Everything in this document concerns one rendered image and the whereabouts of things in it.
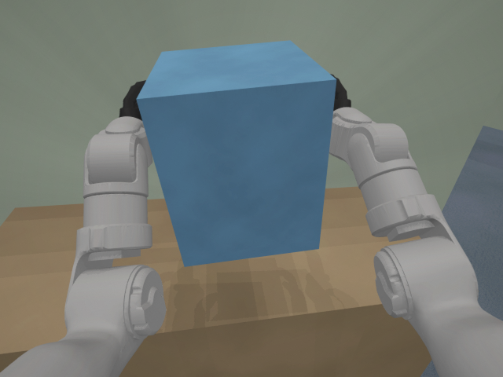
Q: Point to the pedestal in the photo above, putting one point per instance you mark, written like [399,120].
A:
[302,314]

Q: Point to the carton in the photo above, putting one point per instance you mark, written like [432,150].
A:
[240,139]

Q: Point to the robot left forearm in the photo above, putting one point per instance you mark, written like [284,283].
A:
[115,191]

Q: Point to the left robot upper arm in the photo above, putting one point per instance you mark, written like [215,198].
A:
[109,312]

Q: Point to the right robot upper arm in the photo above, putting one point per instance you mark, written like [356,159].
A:
[428,282]

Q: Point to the robot right hand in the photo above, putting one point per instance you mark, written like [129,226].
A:
[341,100]

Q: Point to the robot right forearm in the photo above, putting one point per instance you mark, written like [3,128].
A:
[398,204]

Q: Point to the robot left hand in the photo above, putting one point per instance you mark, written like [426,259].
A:
[130,105]

